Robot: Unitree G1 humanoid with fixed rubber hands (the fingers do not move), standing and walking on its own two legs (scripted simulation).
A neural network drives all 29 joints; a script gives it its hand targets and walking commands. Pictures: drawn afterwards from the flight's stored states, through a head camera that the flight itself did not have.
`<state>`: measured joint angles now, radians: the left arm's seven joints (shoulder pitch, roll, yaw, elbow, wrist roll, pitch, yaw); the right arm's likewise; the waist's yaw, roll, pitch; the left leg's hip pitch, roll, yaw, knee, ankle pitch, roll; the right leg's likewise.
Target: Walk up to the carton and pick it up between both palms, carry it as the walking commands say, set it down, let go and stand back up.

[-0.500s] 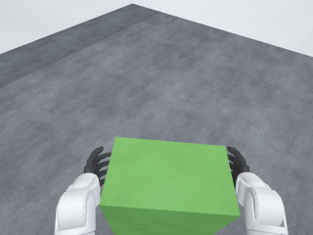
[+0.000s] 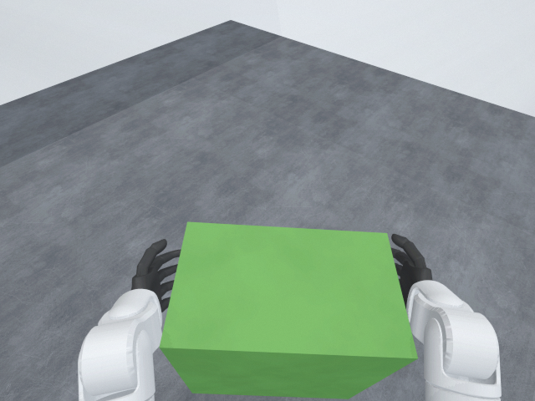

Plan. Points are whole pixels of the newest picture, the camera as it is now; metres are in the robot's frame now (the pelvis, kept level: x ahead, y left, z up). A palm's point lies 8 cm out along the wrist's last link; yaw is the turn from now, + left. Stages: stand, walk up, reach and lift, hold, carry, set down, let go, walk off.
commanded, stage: carry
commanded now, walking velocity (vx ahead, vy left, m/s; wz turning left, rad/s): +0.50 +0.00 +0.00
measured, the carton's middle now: (278, 322) +0.24 +0.00 +0.01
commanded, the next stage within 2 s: none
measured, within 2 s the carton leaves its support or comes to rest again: neither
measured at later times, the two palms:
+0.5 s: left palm (190, 174) +0.47 +0.16 +0.09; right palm (384, 174) +0.49 -0.19 +0.08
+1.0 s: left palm (182, 100) +0.72 +0.22 +0.09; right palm (334, 100) +0.73 -0.13 +0.09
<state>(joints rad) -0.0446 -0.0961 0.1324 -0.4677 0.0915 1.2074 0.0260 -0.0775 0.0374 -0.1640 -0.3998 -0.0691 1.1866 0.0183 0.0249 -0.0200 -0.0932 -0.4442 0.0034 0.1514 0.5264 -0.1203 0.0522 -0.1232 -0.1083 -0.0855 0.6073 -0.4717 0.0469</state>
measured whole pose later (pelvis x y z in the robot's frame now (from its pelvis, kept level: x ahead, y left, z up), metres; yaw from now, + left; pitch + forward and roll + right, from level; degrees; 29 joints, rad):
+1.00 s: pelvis +0.47 +0.04 +0.02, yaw -1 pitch +6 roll -2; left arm -0.06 -0.08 0.14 -0.45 0.09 1.20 0.02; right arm -0.08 0.05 -0.16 -0.39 -0.07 1.17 0.01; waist 0.03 0.02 -0.07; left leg -0.23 0.03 0.11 0.39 -0.26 0.06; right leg -0.56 -0.03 -0.08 0.79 -0.36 0.05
